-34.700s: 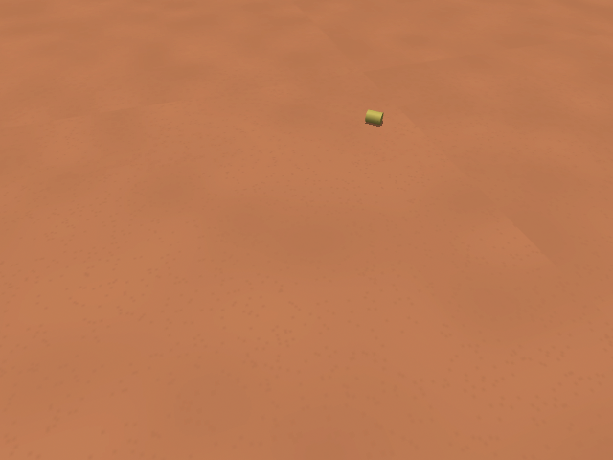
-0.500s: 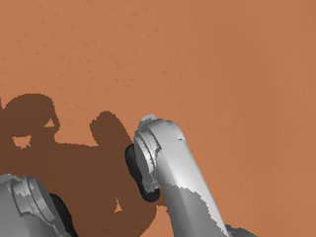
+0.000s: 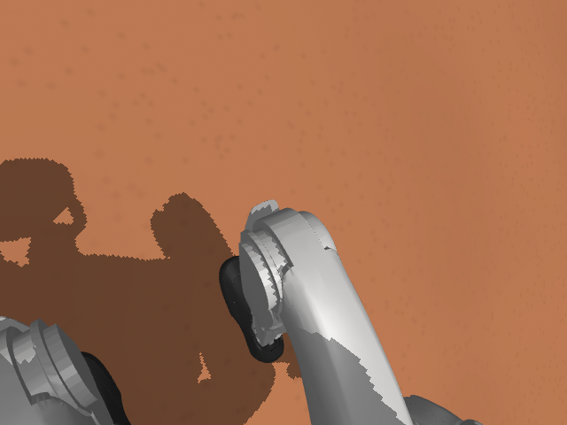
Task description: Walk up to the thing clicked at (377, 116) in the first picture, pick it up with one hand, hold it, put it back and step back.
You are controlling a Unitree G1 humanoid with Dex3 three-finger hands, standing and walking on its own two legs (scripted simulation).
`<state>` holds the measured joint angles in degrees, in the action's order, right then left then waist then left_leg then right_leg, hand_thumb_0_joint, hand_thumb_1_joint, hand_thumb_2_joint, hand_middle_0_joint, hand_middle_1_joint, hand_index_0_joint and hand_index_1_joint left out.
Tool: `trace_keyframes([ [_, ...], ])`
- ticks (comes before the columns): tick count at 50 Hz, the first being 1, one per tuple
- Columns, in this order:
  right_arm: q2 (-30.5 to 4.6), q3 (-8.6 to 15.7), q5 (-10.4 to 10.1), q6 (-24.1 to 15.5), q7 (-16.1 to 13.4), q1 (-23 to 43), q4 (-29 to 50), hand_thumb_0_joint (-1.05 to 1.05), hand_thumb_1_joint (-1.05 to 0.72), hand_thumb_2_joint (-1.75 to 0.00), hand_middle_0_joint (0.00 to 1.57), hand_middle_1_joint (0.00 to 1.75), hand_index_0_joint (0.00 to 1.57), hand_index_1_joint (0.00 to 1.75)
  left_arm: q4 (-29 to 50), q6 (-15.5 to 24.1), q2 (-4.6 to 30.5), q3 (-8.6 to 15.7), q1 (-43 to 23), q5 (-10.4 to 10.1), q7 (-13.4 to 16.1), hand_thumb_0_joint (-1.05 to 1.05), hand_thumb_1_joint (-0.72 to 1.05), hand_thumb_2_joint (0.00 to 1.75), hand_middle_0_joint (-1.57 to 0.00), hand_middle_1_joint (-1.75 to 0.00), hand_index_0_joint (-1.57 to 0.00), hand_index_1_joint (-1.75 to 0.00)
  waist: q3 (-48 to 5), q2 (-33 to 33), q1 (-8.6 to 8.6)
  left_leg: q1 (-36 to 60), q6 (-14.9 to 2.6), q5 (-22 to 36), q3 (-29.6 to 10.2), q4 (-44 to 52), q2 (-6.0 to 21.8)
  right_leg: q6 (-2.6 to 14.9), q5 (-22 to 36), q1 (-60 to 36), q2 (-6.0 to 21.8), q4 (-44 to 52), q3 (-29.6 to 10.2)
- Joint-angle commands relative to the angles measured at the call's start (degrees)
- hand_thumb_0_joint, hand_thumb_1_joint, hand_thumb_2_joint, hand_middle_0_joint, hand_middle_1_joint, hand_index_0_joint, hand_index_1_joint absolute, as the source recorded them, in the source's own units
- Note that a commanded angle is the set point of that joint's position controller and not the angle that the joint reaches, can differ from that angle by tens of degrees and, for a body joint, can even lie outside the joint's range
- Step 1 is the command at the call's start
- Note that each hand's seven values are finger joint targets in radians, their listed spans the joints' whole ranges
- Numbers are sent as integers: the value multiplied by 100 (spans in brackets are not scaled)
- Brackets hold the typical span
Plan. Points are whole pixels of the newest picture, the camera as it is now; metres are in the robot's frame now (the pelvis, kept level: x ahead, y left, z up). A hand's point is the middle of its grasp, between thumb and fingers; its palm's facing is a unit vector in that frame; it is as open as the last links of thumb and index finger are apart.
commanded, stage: open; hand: left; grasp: from above
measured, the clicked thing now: out of the picture +0.48 +0.27 -0.28
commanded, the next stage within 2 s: withdraw in 1.10 s
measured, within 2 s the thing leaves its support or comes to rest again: rests again in 0.28 s
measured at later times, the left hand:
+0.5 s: hand out of the picture +0.47 +0.27 -0.25, palm faces -0.02 -0.51 -0.86, open 11.8 cm
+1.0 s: hand out of the picture +0.47 +0.27 -0.25, palm faces -0.01 -0.52 -0.86, open 13.3 cm
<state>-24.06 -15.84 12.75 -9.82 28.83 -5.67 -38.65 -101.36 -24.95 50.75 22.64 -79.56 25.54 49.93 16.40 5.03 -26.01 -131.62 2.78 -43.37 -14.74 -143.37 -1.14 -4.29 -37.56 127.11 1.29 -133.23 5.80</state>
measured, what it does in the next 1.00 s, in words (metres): stands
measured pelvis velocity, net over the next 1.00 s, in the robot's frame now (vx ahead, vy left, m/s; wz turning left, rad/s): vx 0.00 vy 0.00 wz -0.02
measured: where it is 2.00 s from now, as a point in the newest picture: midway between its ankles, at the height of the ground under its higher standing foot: (190, 374)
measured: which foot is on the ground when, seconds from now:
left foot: down 0.00-1.00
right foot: down 0.00-1.00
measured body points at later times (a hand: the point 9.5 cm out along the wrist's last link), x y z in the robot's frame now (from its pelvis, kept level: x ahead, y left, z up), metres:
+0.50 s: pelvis +0.00 +0.00 +0.00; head +0.31 +0.08 +0.31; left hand +0.47 +0.29 -0.20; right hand -0.02 -0.26 -0.05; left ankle +0.06 +0.13 -0.29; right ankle +0.12 -0.14 -0.29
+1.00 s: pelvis +0.00 +0.00 +0.00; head +0.31 +0.08 +0.31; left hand +0.47 +0.29 -0.20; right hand -0.02 -0.25 -0.05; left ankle +0.06 +0.13 -0.29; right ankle +0.12 -0.14 -0.29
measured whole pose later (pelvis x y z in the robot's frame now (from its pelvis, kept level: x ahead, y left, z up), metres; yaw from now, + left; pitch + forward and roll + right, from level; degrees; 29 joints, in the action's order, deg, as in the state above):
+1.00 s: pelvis +0.00 +0.00 +0.00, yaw -1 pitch +30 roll -14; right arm -24.5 -17.3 11.8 -10.8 27.9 -6.8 -38.4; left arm -102.6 -23.6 53.0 20.5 -78.7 26.4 48.9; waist 15.5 5.3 -26.6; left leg -131.2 2.7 -43.7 -16.1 -144.3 -0.9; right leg -4.3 -37.2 126.3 1.0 -133.1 7.0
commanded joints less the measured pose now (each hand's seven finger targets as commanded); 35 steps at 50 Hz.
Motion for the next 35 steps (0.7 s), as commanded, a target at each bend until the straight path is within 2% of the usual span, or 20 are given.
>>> trace_keyframes([
  [1,-1989,416,33,51,46,-1640,-267,0,-91,-90,20,30,20,30,637,97,964,-248,-1740,113,282,0,46,60,-88,-52,-87,-53,-4497,-2894,-643,2906,-306,1685,674,1374,195,484,1992,-2883,-152,944,915],
  [3,-1955,400,-23,90,38,-1621,-257,0,-89,-90,20,30,20,30,697,126,1120,-225,-1774,286,280,0,30,58,-72,-52,-71,-53,-4460,-2972,-616,2775,-308,1570,618,1476,218,524,1941,-2757,-144,952,906],
  [5,-1989,402,-39,91,28,-1627,-280,0,-89,-90,20,30,20,30,603,146,1016,-303,-1747,327,246,0,14,58,-59,-53,-57,-55,-4423,-3014,-632,2795,-264,1647,602,1478,238,521,2015,-2677,-184,950,910],
  [7,-1954,392,6,67,41,-1574,-251,0,-89,-90,20,30,20,30,612,149,972,-318,-1687,292,212,0,-1,61,-50,-59,-49,-60,-4387,-2839,-651,2681,-301,1705,658,1380,207,478,2075,-2808,-170,951,919],
  [9,-1974,418,20,64,45,-1563,-208,0,-89,-90,20,30,20,30,489,118,902,-320,-1562,197,213,0,-3,65,-50,-59,-48,-61,-4338,-2746,-606,2620,-325,1699,690,1346,180,463,2029,-2877,-165,935,912],
  [11,-1976,390,4,68,35,-1614,-161,0,-89,-90,20,30,20,30,426,112,851,-349,-1555,177,186,0,-5,64,-48,-59,-46,-61,-4312,-2791,-660,2710,-314,1686,642,1365,199,488,1993,-2765,-191,945,936],
  [13,-1969,402,-43,75,25,-1608,-189,0,-90,-90,20,30,20,30,429,116,923,-337,-1634,262,156,0,-11,66,-43,-63,-42,-65,-4275,-2793,-629,2519,-323,1528,606,1454,217,503,1933,-2645,-198,993,919],
  [14,-1960,384,-60,57,30,-1672,-130,0,-89,-90,20,30,20,30,315,103,813,-379,-1518,245,143,0,-14,69,-41,-65,-39,-68,-4280,-2687,-661,2508,-325,1566,606,1405,201,495,1943,-2674,-201,994,909],
  [17,-1960,388,-68,43,4,-1666,-164,0,-89,-90,20,30,20,30,283,106,883,-437,-1498,375,106,0,-13,71,-42,-67,-40,-69,-4301,-2612,-605,2331,-331,1487,627,1435,207,492,1904,-2701,-261,1086,899],
  [18,-1973,407,-70,34,-1,-1735,-118,0,-89,-90,20,30,20,30,266,99,873,-405,-1464,332,111,0,-14,76,-42,-71,-39,-73,-4286,-2618,-614,2397,-327,1518,614,1432,191,487,1900,-2728,-248,1061,900],
  [20,-1984,418,-56,7,-15,-1669,-113,0,-89,-90,20,30,20,30,265,77,864,-406,-1471,302,124,0,-21,76,-34,-74,-33,-76,-4212,-2667,-605,2433,-327,1481,569,1439,201,485,1860,-2629,-230,1029,928],
  [23,-1978,393,-77,4,-22,-1706,-104,0,-90,-90,20,30,20,30,299,113,913,-392,-1481,291,148,0,-25,78,-33,-75,-30,-77,-4255,-2731,-603,2511,-317,1458,540,1478,209,497,1822,-2681,-258,1021,928],
  [24,-1962,372,-61,12,-24,-1723,-69,0,-89,-90,20,30,20,30,313,123,858,-396,-1492,223,145,0,-24,77,-32,-76,-30,-78,-4208,-2687,-624,2525,-321,1474,533,1451,206,495,1816,-2689,-245,979,937],
  [26,-1930,345,-62,-8,-54,-1567,-177,0,-90,-90,20,30,20,30,402,137,1032,-406,-1547,326,149,0,-28,79,-30,-77,-28,-79,-4202,-2732,-577,2383,-340,1329,621,1461,208,499,1764,-2653,-259,1097,918],
  [29,-1966,364,-58,-23,-69,-1581,-213,0,-90,-90,20,30,20,30,378,145,1033,-391,-1475,274,165,0,-30,81,-27,-80,-26,-82,-4140,-2805,-597,2540,-329,1333,583,1461,205,489,1726,-2666,-235,1047,938],
  [31,-1921,333,-59,-36,-79,-1566,-268,0,-90,-90,20,30,20,30,403,156,1092,-373,-1521,332,176,0,-33,83,-25,-82,-23,-85,-4191,-2820,-561,2504,-344,1287,591,1450,225,519,1717,-2627,-244,1075,930],
  [32,-1933,337,-55,-30,-71,-1634,-269,0,-89,-90,20,30,20,30,423,155,1112,-404,-1512,395,168,0,-32,84,-24,-84,-23,-86,-4237,-2868,-598,2485,-334,1331,600,1476,215,515,1768,-2718,-261,1097,922],
  [33,-1946,360,-64,-32,-74,-1545,-297,0,-89,-90,20,30,20,30,431,153,1097,-385,-1527,335,168,0,-33,84,-23,-85,-22,-87,-4204,-2827,-571,2473,-331,1274,583,1501,222,502,1716,-2685,-244,1092,949],
  [35,-1971,353,-24,-54,-65,-1545,-250,0,-89,-90,20,30,20,30,395,144,934,-403,-1447,139,159,0,-36,86,-21,-87,-19,-89,-4120,-2730,-647,2648,-335,1377,528,1418,208,462,1745,-2672,-210,996,985],
])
